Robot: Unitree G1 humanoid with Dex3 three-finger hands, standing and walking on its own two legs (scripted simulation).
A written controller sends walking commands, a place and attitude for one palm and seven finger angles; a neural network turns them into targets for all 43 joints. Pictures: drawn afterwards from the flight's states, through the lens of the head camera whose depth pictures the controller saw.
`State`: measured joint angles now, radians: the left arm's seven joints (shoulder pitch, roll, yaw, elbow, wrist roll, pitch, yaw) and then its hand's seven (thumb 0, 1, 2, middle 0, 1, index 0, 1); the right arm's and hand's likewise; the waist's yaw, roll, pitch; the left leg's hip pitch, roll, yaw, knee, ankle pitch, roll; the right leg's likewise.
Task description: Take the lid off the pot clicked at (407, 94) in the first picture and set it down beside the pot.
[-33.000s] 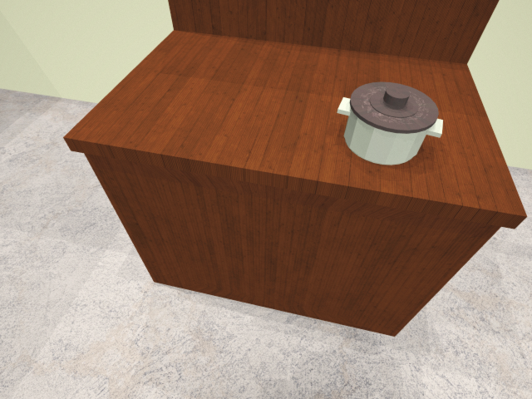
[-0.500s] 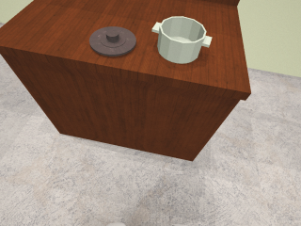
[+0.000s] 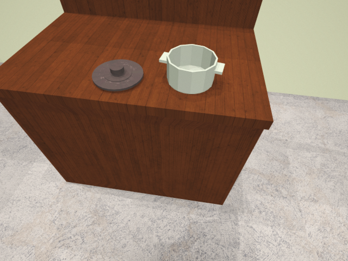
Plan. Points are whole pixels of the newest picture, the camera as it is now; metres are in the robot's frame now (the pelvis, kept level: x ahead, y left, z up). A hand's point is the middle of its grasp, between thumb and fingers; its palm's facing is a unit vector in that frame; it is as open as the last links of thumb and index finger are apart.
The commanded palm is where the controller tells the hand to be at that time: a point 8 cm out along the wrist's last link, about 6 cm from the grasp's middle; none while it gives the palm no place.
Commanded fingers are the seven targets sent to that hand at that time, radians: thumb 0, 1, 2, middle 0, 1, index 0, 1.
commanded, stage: stop stepping back and stand still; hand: left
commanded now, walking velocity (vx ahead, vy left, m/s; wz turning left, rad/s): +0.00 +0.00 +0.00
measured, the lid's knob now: (117, 68) +0.70 +0.23 +0.04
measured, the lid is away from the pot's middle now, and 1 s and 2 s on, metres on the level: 0.26 0.26 0.26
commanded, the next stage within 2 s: let the arm hang, fingers relaxed in 0.06 s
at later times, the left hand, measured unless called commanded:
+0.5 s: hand out of the picture +0.02 +0.17 -0.18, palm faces +0.02 -0.98 -0.20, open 7.3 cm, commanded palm none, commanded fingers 0.00 0.90 0.90 -0.20 -0.30 -0.20 -0.30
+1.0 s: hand out of the picture +0.02 +0.18 -0.18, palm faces +0.02 -0.98 -0.20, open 7.3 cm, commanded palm none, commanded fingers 0.00 0.90 0.90 -0.20 -0.30 -0.20 -0.30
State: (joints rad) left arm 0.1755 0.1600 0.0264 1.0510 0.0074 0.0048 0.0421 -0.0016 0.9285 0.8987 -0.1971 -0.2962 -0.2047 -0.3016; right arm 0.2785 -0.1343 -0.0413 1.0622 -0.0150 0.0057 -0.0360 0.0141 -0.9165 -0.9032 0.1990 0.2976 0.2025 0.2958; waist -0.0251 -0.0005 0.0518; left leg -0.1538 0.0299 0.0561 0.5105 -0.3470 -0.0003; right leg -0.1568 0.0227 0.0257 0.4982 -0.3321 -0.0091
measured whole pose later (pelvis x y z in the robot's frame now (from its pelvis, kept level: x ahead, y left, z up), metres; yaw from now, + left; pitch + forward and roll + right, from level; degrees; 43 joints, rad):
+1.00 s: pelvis -0.01 +0.01 +0.00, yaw -1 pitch -1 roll +0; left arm 0.24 0.16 0.03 1.10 0.01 0.01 0.04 0.00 0.92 0.90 -0.20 -0.30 -0.20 -0.30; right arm 0.29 -0.11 -0.04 1.09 -0.01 0.01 -0.04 0.01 -0.91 -0.90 0.20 0.30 0.20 0.30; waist -0.02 -0.01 0.07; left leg -0.13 0.03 0.07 0.48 -0.33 0.01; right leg -0.14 0.02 0.04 0.46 -0.30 0.00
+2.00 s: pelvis -0.01 +0.00 +0.00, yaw -1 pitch -1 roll +0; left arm 0.25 0.15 0.03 1.12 0.01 0.01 0.04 0.01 0.92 0.90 -0.20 -0.30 -0.20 -0.30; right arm 0.29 -0.11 -0.04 1.10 -0.01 0.00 -0.04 0.01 -0.91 -0.90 0.20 0.30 0.20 0.30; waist -0.01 -0.01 0.08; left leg -0.13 0.03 0.07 0.47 -0.31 0.01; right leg -0.14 0.02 0.04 0.45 -0.29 0.00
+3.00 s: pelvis -0.01 +0.01 +0.00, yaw -1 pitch -1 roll +0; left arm 0.26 0.14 0.03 1.12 0.01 0.01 0.05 0.01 0.92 0.90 -0.20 -0.30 -0.20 -0.30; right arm 0.29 -0.11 -0.04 1.10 -0.01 0.00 -0.04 0.01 -0.91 -0.90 0.20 0.30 0.20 0.30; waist -0.01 -0.01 0.08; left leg -0.13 0.02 0.07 0.46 -0.30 0.01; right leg -0.14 0.02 0.04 0.46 -0.29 0.00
